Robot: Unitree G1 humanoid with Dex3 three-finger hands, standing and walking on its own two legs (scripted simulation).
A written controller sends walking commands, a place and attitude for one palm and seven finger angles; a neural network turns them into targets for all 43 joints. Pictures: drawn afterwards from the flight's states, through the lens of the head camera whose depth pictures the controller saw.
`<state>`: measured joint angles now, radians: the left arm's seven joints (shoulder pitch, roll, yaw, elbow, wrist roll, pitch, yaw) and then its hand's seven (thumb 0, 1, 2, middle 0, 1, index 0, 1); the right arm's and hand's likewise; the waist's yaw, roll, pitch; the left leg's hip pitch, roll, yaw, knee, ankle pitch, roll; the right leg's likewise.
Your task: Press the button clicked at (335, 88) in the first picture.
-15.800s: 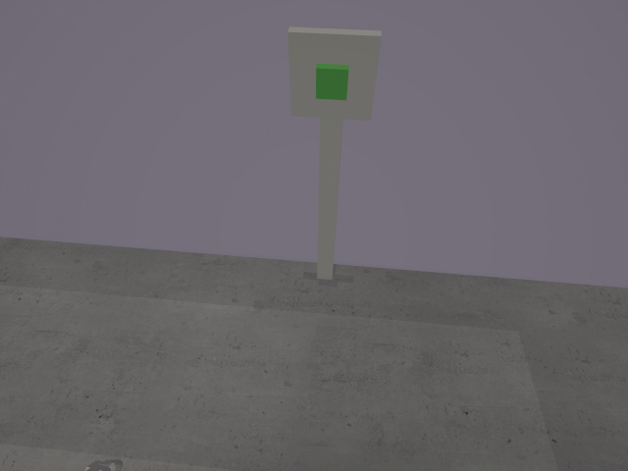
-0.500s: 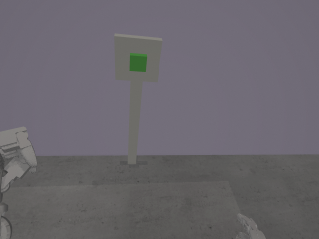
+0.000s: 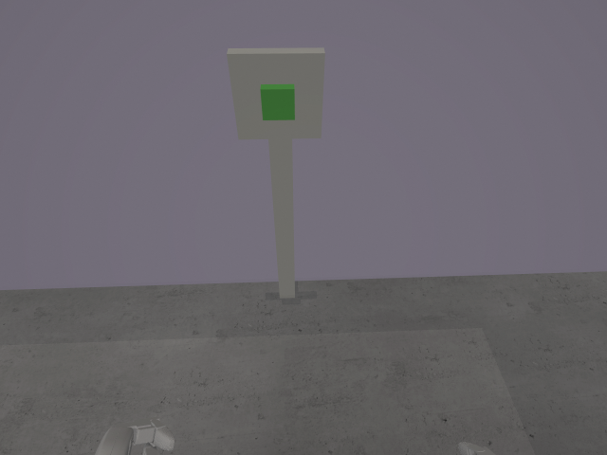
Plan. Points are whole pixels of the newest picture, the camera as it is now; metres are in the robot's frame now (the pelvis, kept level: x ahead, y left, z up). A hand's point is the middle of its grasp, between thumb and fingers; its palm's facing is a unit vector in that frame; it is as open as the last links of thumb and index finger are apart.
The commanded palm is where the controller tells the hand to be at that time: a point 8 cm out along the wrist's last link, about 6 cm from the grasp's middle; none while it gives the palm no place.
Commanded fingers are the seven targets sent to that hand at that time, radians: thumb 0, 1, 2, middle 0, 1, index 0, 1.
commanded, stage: let the arm hang, fingers relaxed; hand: left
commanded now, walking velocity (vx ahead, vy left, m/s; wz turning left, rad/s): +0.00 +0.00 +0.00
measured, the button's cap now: (278, 101) +0.80 +0.08 +0.09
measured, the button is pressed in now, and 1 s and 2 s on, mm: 0 0 0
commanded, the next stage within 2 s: stand and wait in 0.90 s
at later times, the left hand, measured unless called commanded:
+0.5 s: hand out of the picture -0.05 +0.14 -0.14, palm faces +0.03 -0.98 -0.20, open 6.6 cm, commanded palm none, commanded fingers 0.00 0.90 0.90 -0.20 -0.30 -0.20 -0.30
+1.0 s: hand out of the picture -0.02 +0.12 -0.15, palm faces +0.04 -0.98 -0.19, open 7.3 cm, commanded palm none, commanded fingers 0.00 0.90 0.90 -0.20 -0.30 -0.20 -0.30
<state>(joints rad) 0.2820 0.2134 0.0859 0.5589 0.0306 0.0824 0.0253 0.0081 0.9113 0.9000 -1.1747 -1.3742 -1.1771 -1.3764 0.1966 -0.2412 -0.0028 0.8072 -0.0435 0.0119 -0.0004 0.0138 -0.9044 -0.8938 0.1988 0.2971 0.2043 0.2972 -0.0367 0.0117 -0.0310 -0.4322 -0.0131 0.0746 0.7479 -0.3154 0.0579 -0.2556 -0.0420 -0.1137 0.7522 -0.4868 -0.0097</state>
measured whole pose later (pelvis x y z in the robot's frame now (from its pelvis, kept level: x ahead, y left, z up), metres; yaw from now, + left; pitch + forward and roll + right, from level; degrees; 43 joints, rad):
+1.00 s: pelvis +0.02 -0.04 +0.03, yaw -1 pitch -2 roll +1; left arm 0.34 0.10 0.01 1.16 0.00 -0.01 0.06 0.01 0.91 0.90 -0.20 -0.30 -0.20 -0.30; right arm 0.30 -0.11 0.00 1.17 -0.02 0.02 -0.05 0.01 -0.91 -0.89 0.20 0.30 0.20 0.30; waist -0.01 0.01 0.05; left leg -0.22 0.03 0.06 0.44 -0.19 -0.01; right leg -0.02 0.03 -0.12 0.38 -0.33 -0.06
